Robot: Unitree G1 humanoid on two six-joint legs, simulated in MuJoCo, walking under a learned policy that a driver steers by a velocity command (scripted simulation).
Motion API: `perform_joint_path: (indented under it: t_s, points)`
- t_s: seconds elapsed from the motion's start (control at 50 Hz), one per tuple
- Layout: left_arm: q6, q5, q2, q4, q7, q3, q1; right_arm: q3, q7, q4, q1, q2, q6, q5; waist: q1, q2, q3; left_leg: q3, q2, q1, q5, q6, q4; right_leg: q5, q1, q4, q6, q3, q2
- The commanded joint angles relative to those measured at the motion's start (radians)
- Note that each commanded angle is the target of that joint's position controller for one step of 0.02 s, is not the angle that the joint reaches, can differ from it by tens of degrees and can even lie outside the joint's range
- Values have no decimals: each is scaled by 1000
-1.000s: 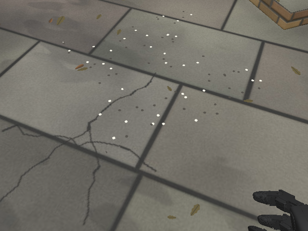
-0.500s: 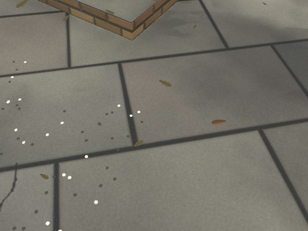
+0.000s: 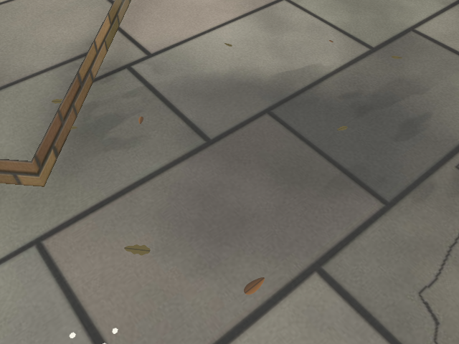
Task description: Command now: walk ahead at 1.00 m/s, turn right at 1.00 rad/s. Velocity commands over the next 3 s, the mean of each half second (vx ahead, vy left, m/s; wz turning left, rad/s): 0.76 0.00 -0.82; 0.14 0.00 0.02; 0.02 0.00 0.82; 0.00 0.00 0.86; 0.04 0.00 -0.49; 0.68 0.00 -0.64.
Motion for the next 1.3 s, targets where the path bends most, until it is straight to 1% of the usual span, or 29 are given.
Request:
perform_joint_path:
  t_s: [0.02,0.12,0.16,0.2,0.24,0.26,0.28,0.3,0.32,0.34,0.38,0.44,0.52,0.6,0.66,0.68,0.7,0.72,0.74,0.78,0.9,1.0,1.08,1.1,1.12,1.14,1.18,1.22,1.3]
  points:
    - [10,5,-48,-141,-26,-34,-93,-4,18,-7,27,-44,-40,16,21,143,47,-177,265,79,141,96,-297,98,-227,-16,12,56,-101]
    - [11,-1,-39,-198,-52,-48,-255,-13,12,36,44,-91,-54,7,24,98,134,110,186,72,422,62,-374,289,-125,-378,-20,-92,-72]
    - [5,-3,-48,-194,-55,-52,-285,-17,4,51,98,-123,-47,7,17,99,123,169,177,151,824,40,-312,273,-25,-493,-61,-182,-7]
    - [1,-5,-17,-163,-41,-39,-204,-31,-10,47,121,-182,-24,9,75,154,39,176,208,262,1261,30,-138,188,86,-526,-92,-220,66]
    - [-9,-5,48,-70,-17,-3,113,-46,-18,17,52,-232,11,7,232,174,-111,143,247,209,1396,52,282,107,413,-566,-134,-175,122]
    - [-18,-1,80,1,9,26,291,-45,-10,-1,25,-214,18,11,287,110,-178,137,213,40,1092,38,610,176,681,-701,-157,-91,120]
    - [-9,-21,143,3,37,51,196,-25,8,-28,52,-100,15,2,156,-133,-119,123,13,-288,-120,3,964,396,839,-716,-167,166,-47]
    - [6,12,259,-66,35,75,165,-14,-1,-134,132,-101,12,33,105,-173,-355,-54,-68,-568,-302,-35,1297,702,1100,-794,-407,692,-323]
    - [6,-9,195,-76,50,70,199,-6,-8,-136,27,-118,-6,23,142,68,-376,-173,1,-600,-169,-22,1241,780,1041,-868,-378,678,-316]
    - [-2,-18,155,-45,63,60,160,7,-9,-135,15,-96,-12,33,87,102,-230,-163,38,-573,-124,-20,1147,826,851,-897,-356,575,-302]
    - [-25,-24,65,-34,77,28,79,11,-9,-113,-2,-85,10,0,2,181,-45,-155,93,-458,-130,-21,966,868,529,-939,-269,397,-209]
    - [-52,-30,41,13,64,11,94,16,3,-107,6,-57,55,-8,-40,158,-40,-127,98,-325,-118,-27,720,1045,359,-975,-204,246,-128]
    - [-59,-26,6,53,52,3,92,38,10,-109,-58,7,52,13,-10,53,-84,-55,24,-229,207,23,373,1046,366,-960,-74,80,2]
    - [-53,-27,-7,101,59,-5,175,37,5,-110,-143,-9,44,16,58,18,-62,-46,-30,-208,352,48,183,956,488,-917,-20,99,-26]
    - [-48,-23,24,107,73,4,137,17,-5,-47,23,-62,19,-3,-29,-5,-65,-76,-45,-74,337,96,45,1003,534,-720,12,138,-65]
    - [-50,-29,26,100,73,4,128,11,-8,-19,100,-87,1,-3,-67,45,-90,-124,19,60,654,119,-18,825,484,-566,29,115,-11]
    - [-50,-44,-22,88,76,-1,230,-4,-8,-27,142,-158,-2,-2,-49,229,-210,-368,288,273,1309,278,85,204,322,-218,79,58,122]
    - [-41,-45,-42,104,79,-5,310,3,-3,-31,137,-124,16,24,-18,299,-368,-597,433,367,1492,418,45,-361,213,-51,91,119,228]
    - [-24,-10,-9,134,81,-2,285,9,2,-47,69,-92,25,45,-1,149,-296,-553,390,252,1245,405,-6,-305,187,3,89,191,175]
    - [3,1,-24,129,76,-9,183,39,-4,-50,-56,2,37,30,33,66,-119,-429,279,34,787,326,-100,-234,180,-109,98,168,103]
    - [58,-8,-60,93,74,-30,106,-19,11,-28,-44,-118,84,17,36,161,-89,-430,137,-96,248,257,-187,-193,217,-374,131,30,74]
    - [52,-24,-51,59,92,-34,40,-52,23,-53,-76,-117,121,15,19,211,-66,-543,102,-163,-128,207,-267,-145,263,-540,115,34,86]
    - [20,-33,-40,76,111,-29,171,-70,31,-78,-152,-110,136,28,77,240,-70,-562,29,-247,-190,94,-267,-74,484,-894,54,28,111]
    - [10,-19,28,77,123,-13,218,-62,31,-98,-162,-74,133,37,83,169,-61,-476,-55,-332,-226,13,-189,-160,577,-1083,15,133,-7]
    - [10,-9,142,46,132,18,129,-49,30,-121,-132,7,128,55,35,-160,-62,-256,-207,-457,-276,-15,178,-305,557,-1182,-91,493,-326]
    - [13,12,96,1,133,6,-47,-66,20,-84,-111,-77,122,13,1,-94,21,-176,-137,-480,-255,-22,426,-125,359,-1194,-149,477,-426]
    - [3,5,-41,-24,129,-33,-112,-82,30,-53,-54,-101,131,3,-69,19,-11,-175,-95,-354,-150,-12,660,224,301,-1085,-102,234,-282]
    - [-5,-1,-39,-44,125,-34,-116,-74,42,-43,-9,-79,151,4,-70,-48,-38,-141,-80,-392,-100,-22,770,392,380,-1022,-71,81,-209]
    - [-2,-2,4,-25,111,-12,51,-52,75,-123,-167,-56,163,21,46,-85,-36,-100,-30,-472,-105,-54,595,554,587,-963,-95,28,-253]
Next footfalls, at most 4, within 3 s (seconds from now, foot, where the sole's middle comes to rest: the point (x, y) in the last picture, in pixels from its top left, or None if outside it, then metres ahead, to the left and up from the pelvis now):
0.28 right None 0.42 -0.08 -0.77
0.68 left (256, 268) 0.72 -0.07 -0.77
1.10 right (304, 316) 0.57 -0.21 -0.77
1.52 left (224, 319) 0.56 0.03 -0.77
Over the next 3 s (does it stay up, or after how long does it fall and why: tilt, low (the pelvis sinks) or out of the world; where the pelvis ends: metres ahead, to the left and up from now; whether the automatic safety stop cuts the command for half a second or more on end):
stays up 0.84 -0.17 -0.03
